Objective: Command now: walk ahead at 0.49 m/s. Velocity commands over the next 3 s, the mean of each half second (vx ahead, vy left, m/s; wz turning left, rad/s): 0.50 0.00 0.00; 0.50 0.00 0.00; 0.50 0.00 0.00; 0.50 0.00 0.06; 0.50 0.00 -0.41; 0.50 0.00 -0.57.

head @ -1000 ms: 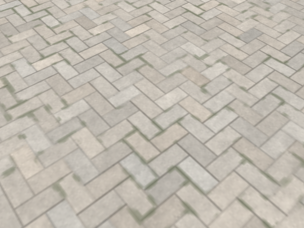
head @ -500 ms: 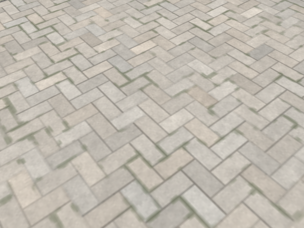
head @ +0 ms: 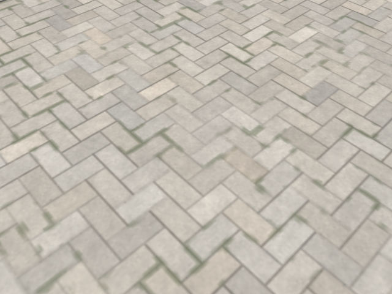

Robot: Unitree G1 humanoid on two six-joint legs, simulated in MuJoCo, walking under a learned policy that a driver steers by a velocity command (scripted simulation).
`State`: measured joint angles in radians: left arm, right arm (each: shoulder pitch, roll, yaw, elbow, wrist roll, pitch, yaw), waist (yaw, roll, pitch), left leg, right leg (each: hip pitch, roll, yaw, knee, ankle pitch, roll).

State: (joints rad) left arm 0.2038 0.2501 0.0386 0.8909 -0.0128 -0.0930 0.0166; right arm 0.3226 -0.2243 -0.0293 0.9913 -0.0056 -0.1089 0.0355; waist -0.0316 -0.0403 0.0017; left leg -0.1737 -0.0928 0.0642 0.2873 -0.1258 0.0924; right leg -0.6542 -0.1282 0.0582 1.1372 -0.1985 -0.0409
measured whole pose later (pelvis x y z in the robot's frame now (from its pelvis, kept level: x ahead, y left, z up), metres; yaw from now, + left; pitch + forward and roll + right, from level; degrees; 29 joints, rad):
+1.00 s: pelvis +0.55 -0.01 -0.01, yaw +1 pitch +2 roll +0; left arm 0.31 0.25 0.05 0.97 -0.02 -0.10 0.00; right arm 0.16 -0.24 -0.05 0.90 0.00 -0.10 0.04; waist 0.01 -0.02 0.03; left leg -0.37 -0.03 0.06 0.48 -0.15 0.07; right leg -0.38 -0.04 0.03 1.18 -0.38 -0.05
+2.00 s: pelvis +1.09 -0.03 -0.02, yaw +3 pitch +2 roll -2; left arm 0.39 0.24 0.06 1.03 -0.02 -0.06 0.01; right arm 0.01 -0.22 -0.05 0.85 0.02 -0.08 0.04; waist 0.07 0.02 0.01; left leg -0.55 0.05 0.02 0.52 -0.05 0.07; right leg 0.11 0.01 -0.09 0.24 -0.39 0.00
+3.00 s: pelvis +1.63 -0.12 -0.01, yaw -29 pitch +2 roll +0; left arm 0.35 0.26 0.09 0.82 -0.02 -0.05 0.01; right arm -0.03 -0.26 -0.06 0.77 0.01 -0.11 0.01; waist 0.09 0.04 0.02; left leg -0.57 0.03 -0.08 0.50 0.03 -0.03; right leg -0.09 0.10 0.17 0.39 -0.34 -0.07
